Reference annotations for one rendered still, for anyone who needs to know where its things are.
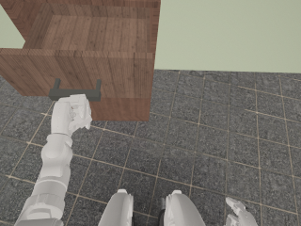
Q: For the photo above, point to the drawer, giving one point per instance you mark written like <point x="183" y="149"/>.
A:
<point x="82" y="43"/>

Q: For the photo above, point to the right robot hand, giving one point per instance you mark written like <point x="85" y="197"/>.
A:
<point x="244" y="218"/>

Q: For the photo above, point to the robot left forearm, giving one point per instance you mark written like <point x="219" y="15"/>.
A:
<point x="47" y="198"/>

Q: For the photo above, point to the handle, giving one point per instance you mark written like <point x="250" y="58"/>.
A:
<point x="93" y="95"/>

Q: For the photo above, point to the robot left thigh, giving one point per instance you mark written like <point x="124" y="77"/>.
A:
<point x="118" y="210"/>

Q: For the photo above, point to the left robot hand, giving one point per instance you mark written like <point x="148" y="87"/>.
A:
<point x="77" y="108"/>

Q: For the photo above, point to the robot right thigh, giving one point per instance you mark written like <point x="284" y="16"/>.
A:
<point x="183" y="212"/>

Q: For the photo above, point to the robot thigh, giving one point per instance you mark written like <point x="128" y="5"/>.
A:
<point x="118" y="210"/>
<point x="183" y="212"/>

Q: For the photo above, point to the cabinet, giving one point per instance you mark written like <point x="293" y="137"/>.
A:
<point x="23" y="14"/>

